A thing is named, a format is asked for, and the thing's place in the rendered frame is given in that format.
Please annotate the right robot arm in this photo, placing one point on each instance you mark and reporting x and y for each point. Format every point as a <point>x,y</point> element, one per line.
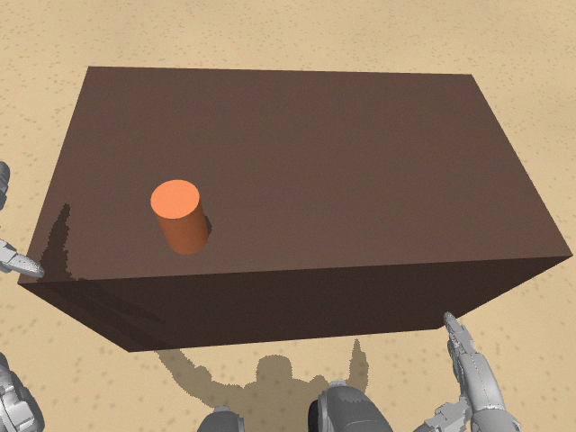
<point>494,420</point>

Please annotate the right robot hand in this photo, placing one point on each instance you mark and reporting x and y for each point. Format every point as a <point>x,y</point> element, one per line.
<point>479,388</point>

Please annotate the left robot arm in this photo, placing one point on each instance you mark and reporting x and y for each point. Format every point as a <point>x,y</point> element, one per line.
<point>19,411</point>

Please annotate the can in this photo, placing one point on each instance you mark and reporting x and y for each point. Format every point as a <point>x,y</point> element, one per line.
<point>178,208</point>

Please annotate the left robot hand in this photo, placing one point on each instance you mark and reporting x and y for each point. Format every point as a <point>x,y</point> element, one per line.
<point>9,259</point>

